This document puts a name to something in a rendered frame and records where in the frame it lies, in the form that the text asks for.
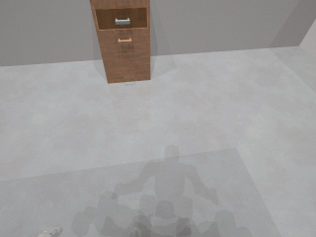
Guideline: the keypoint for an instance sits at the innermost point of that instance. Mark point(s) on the left robot hand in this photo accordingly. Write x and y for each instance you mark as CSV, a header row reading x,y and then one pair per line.
x,y
51,232

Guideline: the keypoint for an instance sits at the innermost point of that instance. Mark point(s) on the drawer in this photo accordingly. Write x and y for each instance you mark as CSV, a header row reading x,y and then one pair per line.
x,y
106,18

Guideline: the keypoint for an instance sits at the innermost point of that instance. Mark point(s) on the cabinet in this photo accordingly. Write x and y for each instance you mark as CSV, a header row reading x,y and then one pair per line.
x,y
127,62

